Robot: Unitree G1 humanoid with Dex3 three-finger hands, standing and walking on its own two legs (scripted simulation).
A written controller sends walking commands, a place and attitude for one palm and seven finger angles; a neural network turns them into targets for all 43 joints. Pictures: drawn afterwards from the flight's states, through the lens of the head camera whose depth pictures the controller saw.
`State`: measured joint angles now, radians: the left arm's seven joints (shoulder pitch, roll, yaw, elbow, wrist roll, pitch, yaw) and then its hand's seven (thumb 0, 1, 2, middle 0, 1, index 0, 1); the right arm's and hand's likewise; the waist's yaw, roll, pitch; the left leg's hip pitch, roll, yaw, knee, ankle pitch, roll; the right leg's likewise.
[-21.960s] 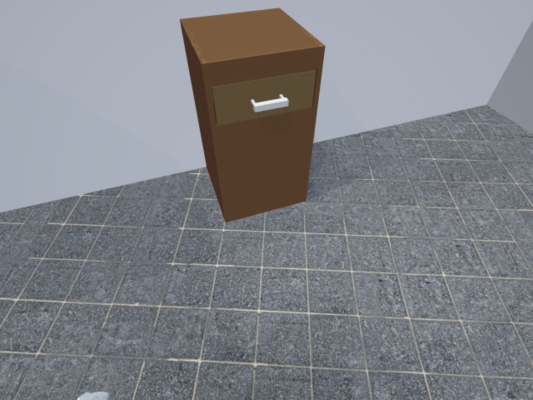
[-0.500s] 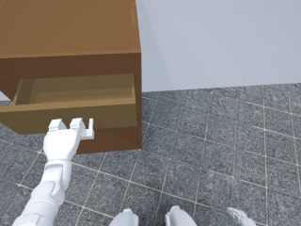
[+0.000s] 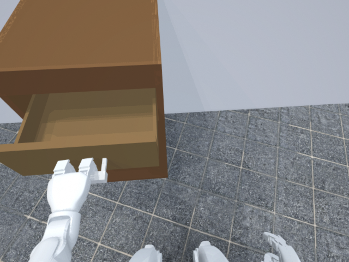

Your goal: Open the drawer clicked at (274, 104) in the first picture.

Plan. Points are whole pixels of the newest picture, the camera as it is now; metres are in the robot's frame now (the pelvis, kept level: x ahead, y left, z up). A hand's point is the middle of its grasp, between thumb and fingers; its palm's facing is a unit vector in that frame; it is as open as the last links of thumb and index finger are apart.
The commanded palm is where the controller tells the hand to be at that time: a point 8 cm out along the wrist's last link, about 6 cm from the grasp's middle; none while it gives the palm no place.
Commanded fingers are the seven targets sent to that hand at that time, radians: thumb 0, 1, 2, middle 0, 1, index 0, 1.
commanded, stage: pull the drawer open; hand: left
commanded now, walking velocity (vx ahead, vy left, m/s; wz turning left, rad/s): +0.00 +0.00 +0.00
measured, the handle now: (81, 170) +0.34 +0.25 -0.05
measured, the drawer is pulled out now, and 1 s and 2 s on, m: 0.17 0.28 0.30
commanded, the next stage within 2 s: open the thumb to release the handle in 1.58 s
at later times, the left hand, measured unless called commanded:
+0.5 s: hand (76, 220) +0.22 +0.24 -0.07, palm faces -0.08 -0.07 -0.99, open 5.7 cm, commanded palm +0.19 +0.24 -0.02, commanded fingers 0.00 0.90 0.90 -0.40 -1.35 -0.40 -1.35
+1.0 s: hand (71, 246) +0.17 +0.23 -0.06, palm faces -0.12 -0.09 -0.99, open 5.9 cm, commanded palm +0.13 +0.23 -0.02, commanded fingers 0.00 0.90 0.90 -0.40 -1.35 -0.40 -1.35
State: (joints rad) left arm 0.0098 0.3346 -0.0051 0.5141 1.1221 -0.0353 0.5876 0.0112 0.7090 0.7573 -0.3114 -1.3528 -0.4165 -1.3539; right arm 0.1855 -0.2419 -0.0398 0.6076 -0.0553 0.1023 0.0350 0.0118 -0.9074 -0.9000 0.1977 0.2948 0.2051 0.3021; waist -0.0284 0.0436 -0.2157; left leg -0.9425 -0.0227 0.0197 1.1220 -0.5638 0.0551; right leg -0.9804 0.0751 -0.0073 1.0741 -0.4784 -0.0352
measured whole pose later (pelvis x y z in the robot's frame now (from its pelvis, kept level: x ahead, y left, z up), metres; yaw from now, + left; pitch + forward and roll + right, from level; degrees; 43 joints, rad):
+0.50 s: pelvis +0.00 -0.01 +0.00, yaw +0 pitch +21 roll -1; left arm 0.27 0.31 0.01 0.31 1.12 -0.06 0.61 0.02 0.70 0.74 -0.31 -1.35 -0.41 -1.34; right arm 0.15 -0.24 -0.02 0.56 -0.07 0.07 0.04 0.01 -0.91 -0.90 0.20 0.29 0.20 0.30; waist -0.01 0.04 -0.22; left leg -0.94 -0.02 0.02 1.15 -0.58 0.04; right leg -0.98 0.08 -0.01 1.12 -0.50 -0.05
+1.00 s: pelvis +0.00 -0.01 -0.01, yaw +0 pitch +22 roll +0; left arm 0.49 0.32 0.03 0.14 1.12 -0.13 0.59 0.02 0.69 0.73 -0.29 -1.33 -0.39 -1.31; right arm 0.13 -0.22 -0.01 0.52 -0.08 0.07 0.04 0.01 -0.91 -0.90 0.20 0.29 0.20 0.30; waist 0.01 0.03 -0.23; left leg -0.97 -0.02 0.02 1.19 -0.61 0.04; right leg -1.02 0.08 -0.01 1.17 -0.53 -0.06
